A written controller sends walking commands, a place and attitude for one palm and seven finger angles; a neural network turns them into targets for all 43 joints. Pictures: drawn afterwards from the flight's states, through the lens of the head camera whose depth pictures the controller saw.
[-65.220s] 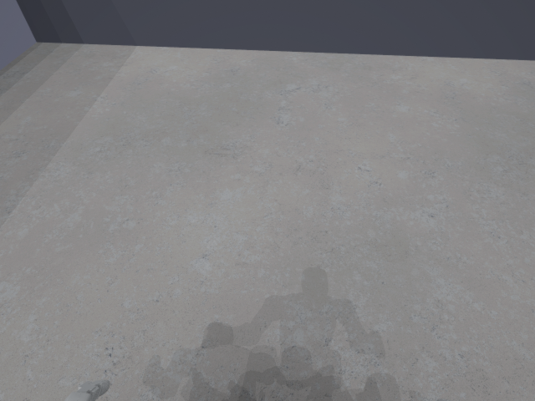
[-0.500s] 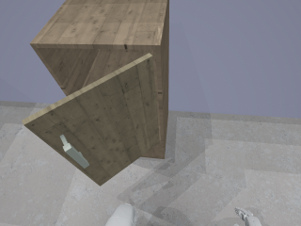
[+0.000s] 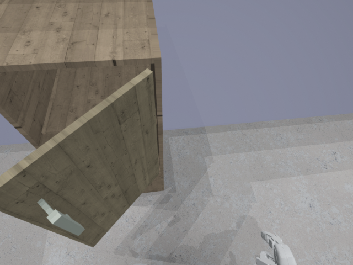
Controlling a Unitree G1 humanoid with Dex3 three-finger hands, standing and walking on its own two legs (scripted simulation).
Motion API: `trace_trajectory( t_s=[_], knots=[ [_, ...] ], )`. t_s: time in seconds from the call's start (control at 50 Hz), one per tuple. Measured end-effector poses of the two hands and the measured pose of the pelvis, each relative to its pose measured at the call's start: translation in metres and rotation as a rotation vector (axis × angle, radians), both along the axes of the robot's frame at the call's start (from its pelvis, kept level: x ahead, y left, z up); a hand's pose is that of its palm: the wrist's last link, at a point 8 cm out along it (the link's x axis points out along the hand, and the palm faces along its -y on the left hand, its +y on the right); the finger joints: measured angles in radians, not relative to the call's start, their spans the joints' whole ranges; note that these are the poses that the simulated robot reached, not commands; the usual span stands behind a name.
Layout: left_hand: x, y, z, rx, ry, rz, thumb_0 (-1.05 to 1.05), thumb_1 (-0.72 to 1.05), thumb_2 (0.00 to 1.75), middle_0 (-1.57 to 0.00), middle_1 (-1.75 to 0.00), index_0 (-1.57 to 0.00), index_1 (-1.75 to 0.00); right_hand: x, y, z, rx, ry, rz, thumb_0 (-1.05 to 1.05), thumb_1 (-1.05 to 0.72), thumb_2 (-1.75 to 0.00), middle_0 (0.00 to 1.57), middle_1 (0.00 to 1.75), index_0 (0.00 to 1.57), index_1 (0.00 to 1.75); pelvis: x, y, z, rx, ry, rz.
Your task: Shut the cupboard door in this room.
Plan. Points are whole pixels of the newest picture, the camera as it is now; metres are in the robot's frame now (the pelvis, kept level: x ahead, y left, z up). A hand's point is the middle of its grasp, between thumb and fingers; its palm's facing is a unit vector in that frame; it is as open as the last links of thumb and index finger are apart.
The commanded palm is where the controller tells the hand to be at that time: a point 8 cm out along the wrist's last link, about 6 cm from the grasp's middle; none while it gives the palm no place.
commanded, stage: walk to a spot facing it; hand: left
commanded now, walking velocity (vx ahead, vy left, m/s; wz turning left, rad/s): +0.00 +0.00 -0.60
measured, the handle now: (62, 218) +0.19 +0.28 -0.04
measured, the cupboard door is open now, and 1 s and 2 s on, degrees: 44 55 80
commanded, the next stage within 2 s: none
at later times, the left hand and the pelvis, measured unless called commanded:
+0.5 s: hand (92, 259) +0.12 +0.22 -0.16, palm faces -0.26 -0.90 -0.36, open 7.3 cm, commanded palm none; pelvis +0.05 -0.02 -0.01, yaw -20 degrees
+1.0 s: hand out of the picture +0.11 +0.17 -0.17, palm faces -0.38 -0.91 -0.17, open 7.4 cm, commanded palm none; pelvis +0.06 +0.00 +0.00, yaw -34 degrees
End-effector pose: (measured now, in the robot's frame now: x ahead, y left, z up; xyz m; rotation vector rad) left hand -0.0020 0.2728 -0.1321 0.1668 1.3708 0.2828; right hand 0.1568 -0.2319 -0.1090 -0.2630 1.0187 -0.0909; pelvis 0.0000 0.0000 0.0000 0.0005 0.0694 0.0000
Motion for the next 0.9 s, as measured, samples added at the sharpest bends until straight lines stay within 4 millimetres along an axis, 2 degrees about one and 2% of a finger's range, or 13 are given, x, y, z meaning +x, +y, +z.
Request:
trace_trajectory(
  t_s=[0.12, 0.18, 0.24, 0.38, 0.44, 0.48, 0.52, 0.56, 0.72, 0.82, 0.9],
  knots=[
    [0.072, 0.023, 0.007, -0.015, -0.079, -0.133, 0.01, 0.91, 0.9, -0.2, -0.3, -0.2, -0.3, -0.042, 0.004, 0.01, -0.03, 0.063, -0.103, 0.01, -0.91, -0.9, 0.2, 0.3, 0.2, 0.3, 0.012, 0.018, 0.01, -0.035, -0.028, -0.098],
    [0.112, 0.023, 0.01, -0.026, -0.115, -0.204, 0.01, 0.91, 0.9, -0.19, -0.3, -0.2, -0.3, -0.069, 0.002, 0.01, -0.034, 0.105, -0.174, 0.01, -0.91, -0.9, 0.2, 0.3, 0.2, 0.3, 0.02, 0.022, 0.012, -0.051, -0.035, -0.145],
    [0.146, 0.012, 0.009, -0.045, -0.123, -0.278, 0.0, 0.91, 0.9, -0.19, -0.3, -0.2, -0.3, -0.1, -0.001, 0.008, -0.03, 0.155, -0.258, 0.01, -0.91, -0.9, 0.2, 0.3, 0.2, 0.3, 0.027, 0.021, 0.012, -0.055, -0.042, -0.193],
    [0.144, 0.009, 0.008, 0.015, 0.037, -0.302, 0.0, 0.91, 0.9, -0.2, -0.3, -0.2, -0.3, -0.176, -0.008, -0.014, 0.013, 0.347, -0.408, 0.01, -0.91, -0.9, 0.2, 0.3, 0.2, 0.3, 0.041, 0.007, 0.004, -0.041, -0.054, -0.283],
    [0.14, 0.002, 0.01, 0.057, 0.089, -0.324, 0.0, 0.91, 0.9, -0.2, -0.3, -0.2, -0.3, -0.199, -0.014, -0.029, 0.049, 0.419, -0.451, 0.01, -0.91, -0.9, 0.2, 0.3, 0.2, 0.3, 0.047, -0.006, -0.004, -0.029, -0.059, -0.32],
    [0.138, -0.003, 0.01, 0.086, 0.094, -0.344, 0.0, 0.91, 0.9, -0.2, -0.3, -0.2, -0.3, -0.207, -0.022, -0.042, 0.077, 0.448, -0.468, 0.01, -0.91, -0.9, 0.2, 0.3, 0.2, 0.3, 0.049, -0.018, -0.012, -0.018, -0.064, -0.338],
    [0.133, -0.012, 0.011, 0.101, 0.095, -0.353, 0.0, 0.91, 0.9, -0.2, -0.3, -0.2, -0.3, -0.205, -0.03, -0.048, 0.09, 0.455, -0.478, 0.01, -0.91, -0.9, 0.2, 0.3, 0.2, 0.3, 0.047, -0.024, -0.013, -0.015, -0.073, -0.35],
    [0.128, -0.022, 0.014, 0.1, 0.105, -0.349, 0.0, 0.91, 0.9, -0.2, -0.3, -0.2, -0.3, -0.192, -0.039, -0.048, 0.093, 0.422, -0.484, 0.01, -0.91, -0.9, 0.2, 0.3, 0.2, 0.3, 0.045, -0.029, -0.009, -0.007, -0.08, -0.366],
    [0.117, -0.059, 0.014, 0.023, 0.137, -0.386, 0.0, 0.9, 0.9, -0.2, -0.3, -0.2, -0.3, -0.113, -0.069, -0.026, 0.077, 0.143, -0.482, 0.01, -0.91, -0.9, 0.2, 0.3, 0.2, 0.3, 0.044, -0.036, 0.004, 0.021, -0.064, -0.456],
    [0.117, -0.069, 0.009, -0.035, 0.129, -0.402, 0.0, 0.9, 0.9, -0.2, -0.3, -0.2, -0.3, -0.079, -0.072, -0.013, 0.057, 0.038, -0.483, 0.01, -0.91, -0.9, 0.2, 0.3, 0.2, 0.3, 0.049, -0.029, 0.006, 0.022, -0.052, -0.501],
    [0.12, -0.066, 0.002, -0.069, 0.14, -0.421, 0.0, 0.9, 0.9, -0.2, -0.3, -0.2, -0.3, -0.064, -0.065, -0.003, 0.039, -0.011, -0.498, 0.01, -0.91, -0.9, 0.2, 0.3, 0.2, 0.3, 0.054, -0.019, 0.005, 0.017, -0.037, -0.546]
  ],
)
